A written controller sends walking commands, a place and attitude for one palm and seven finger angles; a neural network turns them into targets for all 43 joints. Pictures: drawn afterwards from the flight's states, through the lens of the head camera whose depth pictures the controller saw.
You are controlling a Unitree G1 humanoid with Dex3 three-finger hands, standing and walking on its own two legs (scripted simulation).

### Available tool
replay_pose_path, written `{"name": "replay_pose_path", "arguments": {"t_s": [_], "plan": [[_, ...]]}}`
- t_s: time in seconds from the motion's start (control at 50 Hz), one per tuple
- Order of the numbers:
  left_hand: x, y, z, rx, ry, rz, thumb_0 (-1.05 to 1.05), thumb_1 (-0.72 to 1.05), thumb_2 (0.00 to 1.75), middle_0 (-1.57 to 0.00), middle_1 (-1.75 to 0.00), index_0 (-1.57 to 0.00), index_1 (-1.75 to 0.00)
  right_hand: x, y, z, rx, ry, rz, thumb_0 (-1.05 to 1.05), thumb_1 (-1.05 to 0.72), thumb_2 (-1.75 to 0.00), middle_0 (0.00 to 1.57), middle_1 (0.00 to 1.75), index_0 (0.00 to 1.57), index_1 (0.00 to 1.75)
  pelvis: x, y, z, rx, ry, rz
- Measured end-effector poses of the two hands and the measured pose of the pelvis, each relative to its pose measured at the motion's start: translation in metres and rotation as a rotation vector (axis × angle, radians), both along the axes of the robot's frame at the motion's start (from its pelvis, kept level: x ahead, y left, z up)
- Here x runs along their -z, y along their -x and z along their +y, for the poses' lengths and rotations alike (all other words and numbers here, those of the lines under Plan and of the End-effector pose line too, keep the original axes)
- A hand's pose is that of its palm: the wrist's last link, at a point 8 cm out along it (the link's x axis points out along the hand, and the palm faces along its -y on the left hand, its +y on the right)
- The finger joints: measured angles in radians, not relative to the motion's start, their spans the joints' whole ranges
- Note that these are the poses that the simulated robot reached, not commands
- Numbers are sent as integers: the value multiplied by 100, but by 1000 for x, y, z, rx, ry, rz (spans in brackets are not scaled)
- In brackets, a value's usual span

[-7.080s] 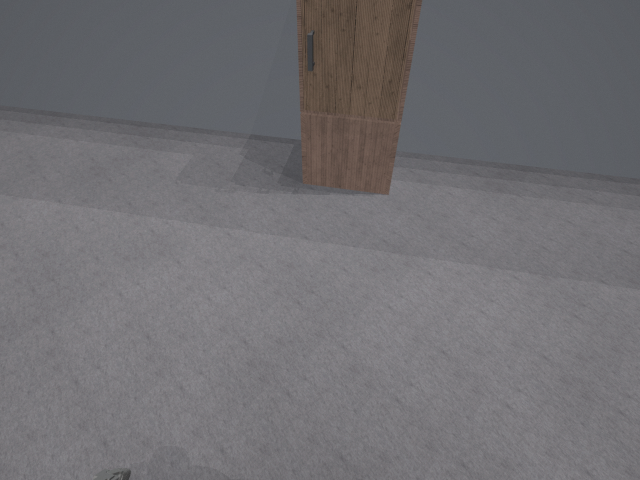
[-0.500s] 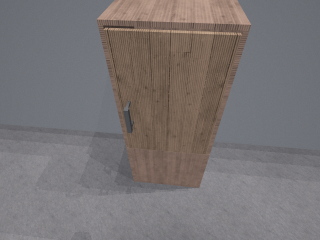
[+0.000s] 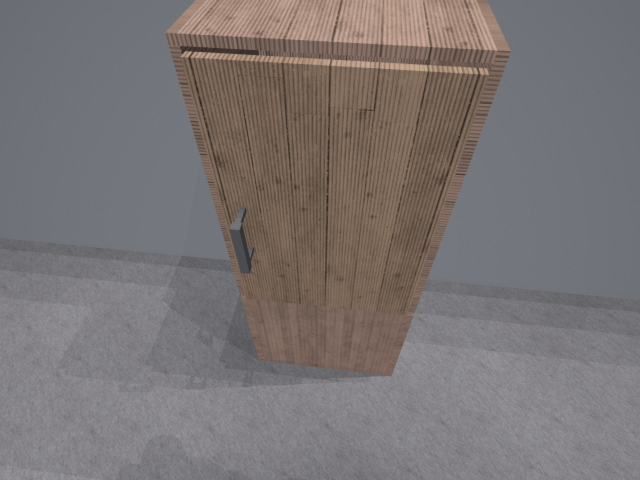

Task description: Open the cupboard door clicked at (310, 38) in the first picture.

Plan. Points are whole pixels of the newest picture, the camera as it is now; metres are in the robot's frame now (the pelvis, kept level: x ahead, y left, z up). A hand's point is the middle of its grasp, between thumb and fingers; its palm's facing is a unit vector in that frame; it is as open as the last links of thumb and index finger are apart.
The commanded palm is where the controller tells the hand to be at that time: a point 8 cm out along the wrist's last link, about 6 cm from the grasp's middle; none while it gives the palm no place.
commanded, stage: raise the hand with hooked fingers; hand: left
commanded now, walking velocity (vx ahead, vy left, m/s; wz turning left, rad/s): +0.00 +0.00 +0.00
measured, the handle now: (244, 241) +0.54 +0.18 -0.09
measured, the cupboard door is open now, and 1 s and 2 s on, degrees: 0 0 0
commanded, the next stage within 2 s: none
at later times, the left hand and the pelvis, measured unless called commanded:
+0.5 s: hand (168, 478) +0.14 +0.21 -0.09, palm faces -0.02 -1.00 +0.03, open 8.7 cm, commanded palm +0.14 +0.26 -0.07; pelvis -0.03 -0.02 -0.11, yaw +5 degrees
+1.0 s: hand (134, 449) +0.17 +0.25 -0.08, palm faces -0.07 -1.00 -0.04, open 11.7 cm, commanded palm +0.15 +0.30 -0.07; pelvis -0.06 +0.01 -0.12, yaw +4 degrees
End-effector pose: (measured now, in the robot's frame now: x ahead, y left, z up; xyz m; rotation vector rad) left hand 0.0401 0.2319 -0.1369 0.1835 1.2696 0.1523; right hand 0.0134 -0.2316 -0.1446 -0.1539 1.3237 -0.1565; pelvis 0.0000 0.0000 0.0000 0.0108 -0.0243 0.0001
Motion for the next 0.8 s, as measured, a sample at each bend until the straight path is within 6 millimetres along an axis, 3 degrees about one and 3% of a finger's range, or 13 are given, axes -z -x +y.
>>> {"name": "replay_pose_path", "arguments": {"t_s": [0.08, 0.1, 0.2, 0.26, 0.34, 0.4, 0.46, 0.52, 0.58, 0.7, 0.8], "plan": [[0, -9, 1, 2, -11, -17, 1, 91, 90, -20, -30, -20, -29, -2, -10, -7, -6, 14, -11, 1, -91, -89, 20, 30, 20, 30, 0, -3, -2, -1, 6, 3], [-7, -19, 4, -59, -1, -76, 1, 91, 90, -20, -30, -20, -30, -5, -15, -9, -3, 20, -44, 1, -91, -89, 20, 30, 20, 30, 1, -3, -2, -5, 5, 7], [-92, -97, 17, -157, -3, -736, 2, 88, 88, -20, -32, -20, -31, -29, -74, -19, -67, 74, -401, 1, -91, -89, 20, 30, 20, 30, 7, -1, -5, -69, 2, 45], [-118, -121, 19, -98, 46, -1039, 1, 84, 86, -20, -34, -20, -34, -40, -117, -24, -134, 79, -591, 1, -90, -89, 20, 30, 20, 30, 22, 6, -9, -79, 0, 113], [-108, -117, 14, 107, 113, -1245, 0, 77, 83, -20, -39, -20, -39, -49, -169, -27, -239, 94, -806, 1, -90, -89, 20, 30, 20, 30, 55, 17, -14, -74, -3, 200], [-78, -103, 13, 225, 181, -1239, 0, 70, 81, -21, -43, -21, -43, -47, -197, -26, -304, 110, -908, 1, -90, -89, 20, 30, 20, 30, 83, 24, -17, -76, -1, 251], [-51, -89, 21, 185, 230, -1199, 1, 63, 78, -22, -47, -22, -47, -37, -214, -19, -345, 118, -947, 1, -90, -89, 20, 30, 20, 30, 105, 28, -18, -81, 13, 276], [-42, -82, 31, 137, 210, -1194, 1, 56, 75, -22, -52, -23, -51, -19, -216, -7, -367, 103, -920, 1, -90, -89, 20, 30, 20, 30, 118, 32, -18, -89, 36, 281], [-49, -86, 38, 153, 179, -1214, 1, 49, 72, -23, -56, -23, -56, 5, -204, 7, -374, 69, -840, 1, -90, -89, 20, 30, 20, 30, 124, 36, -17, -96, 57, 286], [-63, -104, 44, 237, 189, -1192, 1, 36, 66, -23, -65, -24, -65, 42, -156, 29, -312, -14, -671, 1, -90, -89, 20, 30, 21, 30, 123, 45, -11, -101, 74, 307], [-64, -113, 56, 236, 201, -1154, 1, 24, 61, -24, -72, -25, -72, 52, -118, 28, -254, -20, -597, 2, -90, -89, 20, 30, 21, 30, 120, 51, -4, -91, 64, 325]]}}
